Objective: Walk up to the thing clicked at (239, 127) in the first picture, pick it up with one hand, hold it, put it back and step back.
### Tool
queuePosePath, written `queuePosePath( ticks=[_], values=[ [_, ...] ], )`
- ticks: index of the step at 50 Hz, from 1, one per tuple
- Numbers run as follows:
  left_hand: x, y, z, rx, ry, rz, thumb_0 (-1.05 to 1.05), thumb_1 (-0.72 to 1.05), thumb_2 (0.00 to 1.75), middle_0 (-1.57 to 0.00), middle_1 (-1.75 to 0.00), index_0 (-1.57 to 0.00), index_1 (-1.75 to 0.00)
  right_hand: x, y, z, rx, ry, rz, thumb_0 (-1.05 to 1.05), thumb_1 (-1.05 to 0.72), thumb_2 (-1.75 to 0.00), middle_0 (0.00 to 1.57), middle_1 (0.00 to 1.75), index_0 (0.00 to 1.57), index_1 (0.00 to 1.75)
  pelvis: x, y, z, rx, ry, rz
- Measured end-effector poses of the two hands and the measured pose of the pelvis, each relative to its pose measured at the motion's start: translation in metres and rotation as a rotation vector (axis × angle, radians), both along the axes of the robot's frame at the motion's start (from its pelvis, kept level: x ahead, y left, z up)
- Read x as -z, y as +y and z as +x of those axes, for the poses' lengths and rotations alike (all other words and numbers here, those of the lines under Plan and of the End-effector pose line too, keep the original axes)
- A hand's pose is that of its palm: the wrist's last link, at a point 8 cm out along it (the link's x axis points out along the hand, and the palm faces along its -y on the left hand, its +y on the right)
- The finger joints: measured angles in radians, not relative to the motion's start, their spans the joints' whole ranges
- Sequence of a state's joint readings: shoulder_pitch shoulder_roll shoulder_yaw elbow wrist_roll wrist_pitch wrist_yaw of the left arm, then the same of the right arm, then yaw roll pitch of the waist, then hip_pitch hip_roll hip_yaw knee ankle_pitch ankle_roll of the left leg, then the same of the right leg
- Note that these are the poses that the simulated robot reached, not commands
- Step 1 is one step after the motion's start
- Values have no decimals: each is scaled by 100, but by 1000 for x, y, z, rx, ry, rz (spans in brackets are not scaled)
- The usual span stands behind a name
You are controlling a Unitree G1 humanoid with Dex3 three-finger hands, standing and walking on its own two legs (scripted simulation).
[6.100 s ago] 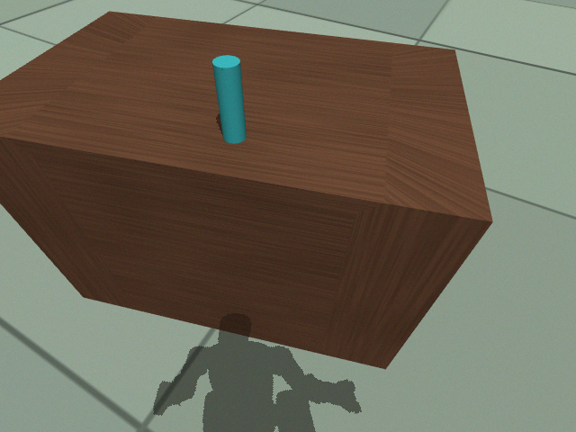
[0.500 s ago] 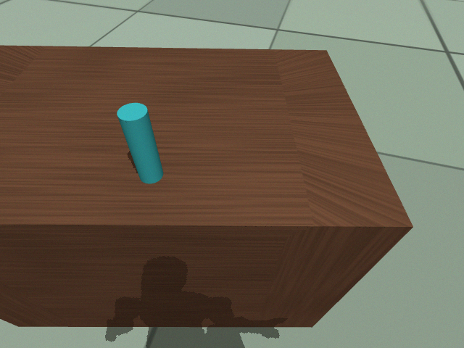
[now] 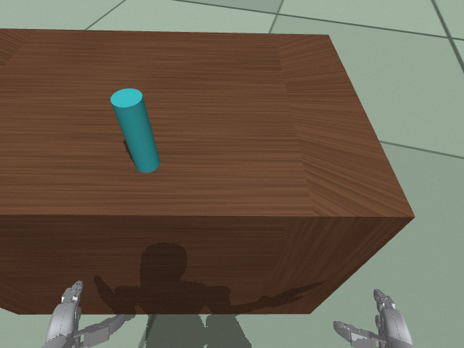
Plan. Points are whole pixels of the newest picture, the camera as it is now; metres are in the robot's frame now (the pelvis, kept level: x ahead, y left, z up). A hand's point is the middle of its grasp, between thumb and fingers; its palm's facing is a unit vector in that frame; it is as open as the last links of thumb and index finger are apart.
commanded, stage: rise first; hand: left
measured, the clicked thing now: (138, 134) +0.46 +0.18 +0.11
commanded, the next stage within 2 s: go down in 1.68 s
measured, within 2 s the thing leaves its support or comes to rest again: neither
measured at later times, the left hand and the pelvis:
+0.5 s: hand (71, 287) +0.20 +0.25 +0.04, palm faces +0.26 -0.90 -0.35, open 17.4 cm; pelvis +0.02 +0.00 +0.00, yaw +0 degrees
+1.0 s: hand (29, 281) +0.18 +0.25 +0.14, palm faces +0.35 -0.83 -0.43, open 17.6 cm; pelvis +0.00 -0.01 +0.00, yaw +2 degrees
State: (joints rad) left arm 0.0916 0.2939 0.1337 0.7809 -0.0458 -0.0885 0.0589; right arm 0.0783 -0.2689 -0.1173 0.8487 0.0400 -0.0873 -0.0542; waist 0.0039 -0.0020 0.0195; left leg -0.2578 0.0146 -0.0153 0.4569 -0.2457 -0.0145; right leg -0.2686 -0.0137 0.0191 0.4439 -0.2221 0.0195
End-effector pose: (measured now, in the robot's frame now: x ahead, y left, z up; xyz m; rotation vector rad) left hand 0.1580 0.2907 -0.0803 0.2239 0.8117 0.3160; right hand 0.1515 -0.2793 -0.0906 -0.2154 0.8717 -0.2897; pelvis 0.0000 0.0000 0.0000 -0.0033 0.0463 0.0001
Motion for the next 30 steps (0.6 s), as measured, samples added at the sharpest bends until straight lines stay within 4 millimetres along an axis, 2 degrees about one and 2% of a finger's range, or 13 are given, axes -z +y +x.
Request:
queuePosePath(
  ticks=[8,14,21,30],
  values=[
    [-32,5,1,-3,-117,51,1,-8,13,-7,-6,-8,-6,-9,15,1,-32,-55,18,0,7,-16,5,6,6,6,-1,1,13,1,-23,0],
    [-70,4,11,19,-280,94,0,-36,5,-6,-5,-7,-5,-21,31,15,-80,-148,33,0,32,-7,5,5,6,5,-2,2,17,-1,-51,-1],
    [-120,-1,16,88,-461,138,0,-48,1,-5,-4,-6,-4,-20,32,18,-76,-169,55,-1,46,-3,5,5,6,5,-2,4,21,-4,-70,-2],
    [-167,-5,9,150,-610,213,-1,-51,0,-5,-3,-6,-3,-10,31,10,-76,-124,73,-1,51,-1,5,5,6,5,-2,2,17,-9,-92,0]
  ],
)
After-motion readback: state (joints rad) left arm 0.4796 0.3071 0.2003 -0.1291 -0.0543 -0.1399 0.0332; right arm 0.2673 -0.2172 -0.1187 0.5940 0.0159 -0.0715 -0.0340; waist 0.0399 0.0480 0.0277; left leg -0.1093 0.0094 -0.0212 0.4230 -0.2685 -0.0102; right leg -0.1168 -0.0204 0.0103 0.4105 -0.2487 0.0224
